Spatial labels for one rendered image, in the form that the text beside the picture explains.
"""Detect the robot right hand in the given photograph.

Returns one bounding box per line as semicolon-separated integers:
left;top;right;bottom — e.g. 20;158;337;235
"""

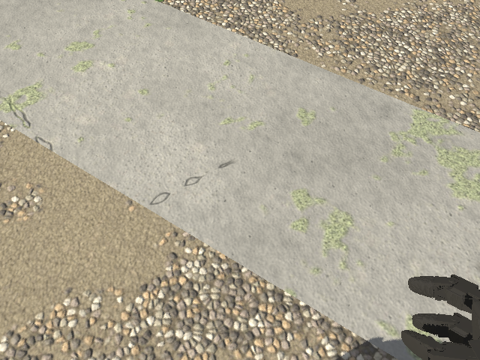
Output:
401;274;480;360

